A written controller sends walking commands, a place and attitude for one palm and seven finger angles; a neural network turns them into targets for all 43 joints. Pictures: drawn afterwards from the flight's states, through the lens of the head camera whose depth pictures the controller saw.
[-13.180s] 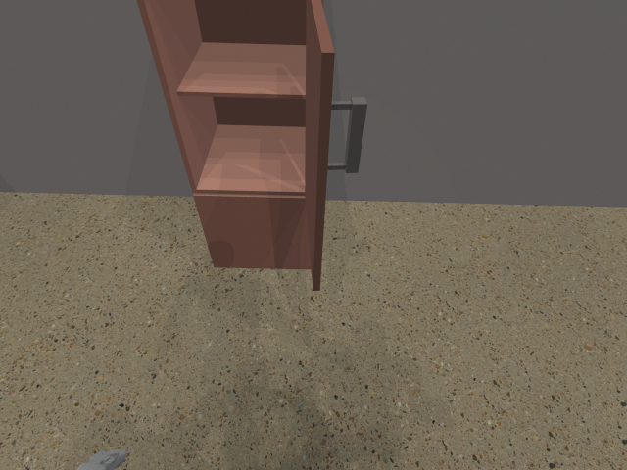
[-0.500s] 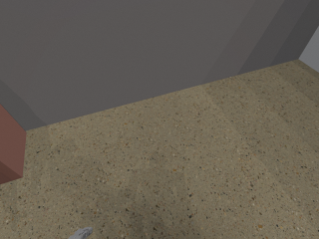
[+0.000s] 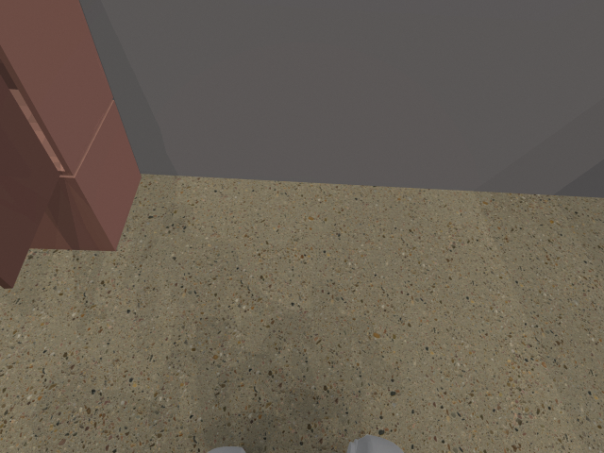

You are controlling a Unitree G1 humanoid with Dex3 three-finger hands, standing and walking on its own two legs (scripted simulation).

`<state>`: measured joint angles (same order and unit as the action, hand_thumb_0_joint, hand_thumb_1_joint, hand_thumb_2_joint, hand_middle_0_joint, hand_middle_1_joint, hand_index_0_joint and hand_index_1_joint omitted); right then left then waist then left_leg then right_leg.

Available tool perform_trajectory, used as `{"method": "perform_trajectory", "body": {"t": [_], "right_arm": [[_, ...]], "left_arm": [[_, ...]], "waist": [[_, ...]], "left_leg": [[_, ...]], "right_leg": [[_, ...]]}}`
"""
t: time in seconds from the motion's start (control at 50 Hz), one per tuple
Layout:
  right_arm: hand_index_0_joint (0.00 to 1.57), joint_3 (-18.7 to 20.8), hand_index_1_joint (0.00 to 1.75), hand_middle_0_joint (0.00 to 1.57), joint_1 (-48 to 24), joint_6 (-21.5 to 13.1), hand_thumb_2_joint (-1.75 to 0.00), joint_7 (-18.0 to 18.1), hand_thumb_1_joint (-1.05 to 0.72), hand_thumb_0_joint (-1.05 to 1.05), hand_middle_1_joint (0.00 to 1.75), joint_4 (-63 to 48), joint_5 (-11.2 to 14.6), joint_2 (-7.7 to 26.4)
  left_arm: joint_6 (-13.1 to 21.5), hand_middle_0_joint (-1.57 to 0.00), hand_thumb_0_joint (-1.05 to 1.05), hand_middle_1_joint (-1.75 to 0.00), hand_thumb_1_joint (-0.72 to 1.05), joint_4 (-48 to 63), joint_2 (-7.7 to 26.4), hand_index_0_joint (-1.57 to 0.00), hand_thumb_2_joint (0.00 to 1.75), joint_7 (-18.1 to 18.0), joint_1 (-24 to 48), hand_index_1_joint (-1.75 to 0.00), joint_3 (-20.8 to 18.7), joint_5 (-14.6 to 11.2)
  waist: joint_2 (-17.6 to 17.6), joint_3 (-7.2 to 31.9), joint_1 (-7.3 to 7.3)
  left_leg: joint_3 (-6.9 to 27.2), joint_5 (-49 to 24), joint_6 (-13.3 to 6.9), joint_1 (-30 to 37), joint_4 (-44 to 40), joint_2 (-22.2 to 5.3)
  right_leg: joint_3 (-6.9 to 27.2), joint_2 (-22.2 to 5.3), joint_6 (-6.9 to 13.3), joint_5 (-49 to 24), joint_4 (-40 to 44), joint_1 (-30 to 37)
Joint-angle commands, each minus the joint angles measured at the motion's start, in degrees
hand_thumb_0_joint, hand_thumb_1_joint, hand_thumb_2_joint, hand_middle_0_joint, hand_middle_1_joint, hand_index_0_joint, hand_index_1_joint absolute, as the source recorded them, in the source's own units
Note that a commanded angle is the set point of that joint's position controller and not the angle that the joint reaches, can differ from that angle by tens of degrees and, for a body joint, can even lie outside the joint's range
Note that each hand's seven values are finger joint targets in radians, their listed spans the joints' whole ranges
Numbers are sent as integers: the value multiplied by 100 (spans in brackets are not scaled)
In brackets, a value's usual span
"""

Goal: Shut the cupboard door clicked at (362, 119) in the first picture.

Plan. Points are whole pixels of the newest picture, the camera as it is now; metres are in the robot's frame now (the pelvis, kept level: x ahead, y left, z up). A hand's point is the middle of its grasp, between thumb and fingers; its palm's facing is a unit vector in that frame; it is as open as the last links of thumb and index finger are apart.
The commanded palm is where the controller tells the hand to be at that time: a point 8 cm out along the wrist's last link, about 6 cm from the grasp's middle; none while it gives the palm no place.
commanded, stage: turn to face it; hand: left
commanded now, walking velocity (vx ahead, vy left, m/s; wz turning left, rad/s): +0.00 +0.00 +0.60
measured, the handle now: out of the picture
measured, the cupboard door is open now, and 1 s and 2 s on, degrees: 95 95 95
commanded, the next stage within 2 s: take the last steps up to it in 0.88 s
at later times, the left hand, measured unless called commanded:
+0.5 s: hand out of the picture +0.04 +0.16 -0.12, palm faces +0.31 -0.90 -0.30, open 7.4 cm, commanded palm none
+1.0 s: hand out of the picture -0.14 +0.19 -0.16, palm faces +0.55 -0.80 -0.24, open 7.4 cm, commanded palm none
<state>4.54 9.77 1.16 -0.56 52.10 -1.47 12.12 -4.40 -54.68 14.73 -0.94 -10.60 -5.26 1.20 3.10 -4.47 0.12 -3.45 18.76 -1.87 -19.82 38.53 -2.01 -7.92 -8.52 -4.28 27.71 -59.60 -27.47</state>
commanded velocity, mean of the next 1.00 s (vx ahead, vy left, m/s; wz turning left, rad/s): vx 0.01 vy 0.00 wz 0.44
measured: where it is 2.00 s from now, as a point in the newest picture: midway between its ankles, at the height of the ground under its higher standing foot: outside the picture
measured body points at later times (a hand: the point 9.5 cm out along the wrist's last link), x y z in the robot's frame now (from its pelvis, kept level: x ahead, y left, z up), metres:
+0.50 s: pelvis +0.00 -0.05 +0.01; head +0.03 -0.08 +0.46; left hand +0.03 +0.21 -0.10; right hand +0.13 -0.29 -0.15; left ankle -0.04 +0.08 -0.64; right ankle +0.03 -0.15 -0.72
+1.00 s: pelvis -0.05 -0.01 +0.02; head -0.04 +0.03 +0.46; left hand -0.17 +0.23 -0.15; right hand +0.17 -0.16 -0.11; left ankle -0.10 +0.06 -0.72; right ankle +0.01 -0.16 -0.65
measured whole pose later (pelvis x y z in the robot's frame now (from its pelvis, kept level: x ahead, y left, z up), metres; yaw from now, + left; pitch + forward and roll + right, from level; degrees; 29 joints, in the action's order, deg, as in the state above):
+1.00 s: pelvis -0.05 -0.01 +0.02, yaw +30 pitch -1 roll -2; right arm 1.8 7.0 1.6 0.5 53.6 -1.0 10.1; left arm -3.8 -57.3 15.0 -1.2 -14.2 -3.8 0.7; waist 2.2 -4.9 -2.0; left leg -1.7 15.6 -2.9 -11.1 28.0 0.4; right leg -3.3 -5.7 -4.3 24.9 -61.2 -24.9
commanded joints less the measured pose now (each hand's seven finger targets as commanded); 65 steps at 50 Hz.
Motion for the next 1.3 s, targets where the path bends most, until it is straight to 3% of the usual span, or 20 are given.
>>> {"method": "perform_trajectory", "body": {"t": [0.0, 0.1, 0.18, 0.3, 0.32, 0.34, 0.36, 0.38, 0.44, 0.48, 0.68, 0.76, 0.78, 0.8, 0.82, 0.88, 0.96, 1.14, 1.22, 1.28], "right_arm": [[20, 134, 30, 20, 40, -119, -90, 156, -90, 0, 30, -369, 35, 1060], [20, 168, 30, 20, 411, -92, -90, 156, -90, 0, 30, -285, 39, 1104], [20, 210, 30, 20, 503, -24, -90, 138, -90, 0, 30, -235, 6, 1176], [20, 252, 30, 20, -13, 63, -90, 94, -90, 0, 30, -379, 43, 1155], [20, 235, 30, 20, -42, 62, -90, 76, -90, 0, 30, -420, 84, 953], [20, 181, 30, 20, 72, 56, -90, 37, -90, 0, 30, -512, 143, 531], [20, 217, 30, 20, -59, 65, -90, 45, -90, 0, 30, -611, 78, 676], [20, 262, 30, 20, -35, 108, -90, 17, -90, 0, 30, -569, 47, 792], [20, 267, 30, 20, 147, 247, -90, -82, -90, 0, 30, -249, 8, 712], [20, 226, 30, 20, 201, 255, -90, -112, -90, 0, 30, -197, 18, 602], [20, 8, 30, 20, -560, 151, -90, -69, -90, 0, 30, -354, 103, 444], [20, -7, 30, 20, 84, 16, -90, -19, -90, 0, 30, -163, 109, 594], [20, 74, 30, 20, 351, -54, -90, -8, -90, 0, 30, -109, 85, 967], [20, 213, 30, 20, 511, -67, -90, 26, -90, 0, 30, -119, 56, 1532], [20, 221, 30, 20, 699, 12, -90, 72, -90, 0, 30, -43, 60, 1669], [20, 40, 30, 20, 6, -7, -90, 199, -90, 0, 30, -81, 28, 1107], [20, -33, 30, 20, 34, -91, -90, 220, -90, 0, 30, -54, 73, 905], [20, 3, 30, 20, 895, -233, -90, 206, -90, 0, 30, 344, -5, 759], [20, -10, 30, 20, 851, -253, -90, 198, -90, 0, 30, 451, -16, 755], [20, -52, 30, 20, 722, -250, -90, 188, -90, 0, 30, 554, 34, 563]], "left_arm": [[273, -20, 0, -30, 90, 552, 340, -20, 90, 81, 62, -30, -60, -7], [276, -20, 0, -30, 90, 608, 359, -20, 90, 6, 174, -30, -14, -49], [284, -20, 0, -30, 90, 774, 292, -20, 90, -40, 395, -30, 28, -90], [395, -20, 0, -30, 90, 663, 374, -20, 90, -81, -362, -30, 16, -136], [453, -20, 0, -30, 90, 621, 545, -20, 90, -106, -623, -30, -30, -111], [510, -20, 0, -30, 90, 637, 1113, -20, 90, -150, -721, -30, -128, -2], [482, -20, 0, -30, 90, 725, 1323, -20, 90, -152, -585, -30, -122, -3], [474, -20, 0, -30, 90, 821, 1134, -20, 90, -155, -344, -30, -75, -9], [504, -20, 0, -30, 90, 922, 619, -20, 90, -125, 313, -30, 52, -31], [525, -20, 0, -30, 90, 887, 585, -20, 90, -111, 130, -30, 66, -18], [473, -20, 0, -30, 90, 459, 947, -20, 90, -86, -757, -30, -52, 72], [416, -20, 0, -30, 90, 370, 941, -20, 90, -72, -512, -30, -82, -4], [380, -20, 0, -30, 90, 433, 724, -20, 90, -62, -515, -30, -48, -67], [352, -20, 0, -30, 90, 604, 307, -20, 90, -29, -448, -30, 70, -87], [280, -20, 0, -30, 90, 663, 289, -20, 90, -73, -194, -30, 124, -52], [212, -20, 0, -30, 90, 343, 394, -20, 90, -48, -94, -30, 66, -45], [246, -20, 0, -30, 90, 82, 337, -20, 90, -12, -409, -30, 91, -42], [393, -20, 0, -30, 90, 215, 85, -20, 90, 117, 177, -30, 192, 33], [490, -20, 0, -30, 90, 135, -45, -20, 90, 166, 6, -30, 215, 11], [574, -20, 0, -30, 90, -269, 8, -20, 90, 141, -900, -30, 172, 24]], "waist": [[-1399, 757, 5], [-903, 853, 156], [-1092, 741, 260], [-1202, 890, -121], [-682, 981, -256], [1026, 1021, -303], [1386, 797, -278], [648, 619, -149], [606, 65, 199], [750, 142, 139], [979, 591, -360], [701, 936, -9], [-221, 1148, 166], [-2067, 1093, 274], [-1909, 1019, 392], [-1652, 404, 117], [-1024, 547, -6], [-1068, 73, 267], [-1104, 50, 124], [-641, 97, -298]], "left_leg": [[1597, -2428, -573, 1074, -1886, -1134], [1853, -2802, -763, 1501, -1856, -1157], [2317, -2827, -888, 1441, -1772, -1173], [2484, -2633, -535, 343, -1214, -675], [2289, -1754, -240, -256, -806, -343], [1252, 273, 276, -1382, 428, 492], [845, 1589, 443, -1508, 1671, 655], [1027, 1349, 399, -1334, 2529, 444], [794, 408, 521, -1346, 3361, 166], [611, 156, 593, -1337, 3311, 164], [-23, 829, 580, -465, 767, 160], [-117, -574, 425, 1027, -1338, 191], [503, -1509, 249, 1956, -1857, -406], [2245, -3440, -281, 2559, -1948, -1843], [2212, -4267, -795, 2009, -1835, -2199], [1520, -3807, -786, 1331, -1861, -1436], [1156, -3765, -661, 1561, -1927, -1143], [2082, 92, -964, 1487, -2763, -1284], [2072, 530, -866, 847, -2657, -1132], [1538, 1148, -442, -249, -1810, -540]], "right_leg": [[642, 132, -81, -735, -862, -741], [754, 276, -161, -601, -206, -575], [790, 427, -139, -209, 667, -263], [620, 721, 4, -1201, 3083, 1724], [880, 373, 64, -1682, 3976, 2517], [2377, -1195, 561, -1835, 4564, 3237], [2965, -2125, 1161, -2650, 4506, 2460], [2497, -1952, 1358, -2584, 4418, 1864], [1351, -1056, 1021, -2448, 4281, 1393], [861, -877, 907, -2627, 4195, 1599], [542, -1194, 1182, -4293, 3653, 2488], [121, -1019, 702, -3821, 2801, 1993], [-148, -711, 394, -2786, 1954, 1217], [-194, 36, -14, 352, 902, -341], [358, 106, 23, 966, 299, -230], [696, 128, 55, 29, -335, -221], [651, 250, -40, -525, -401, -149], [565, 298, 76, -332, 1044, -231], [385, 499, 175, -397, 2282, 813], [333, 562, 231, -1142, 3587, 2557]]}}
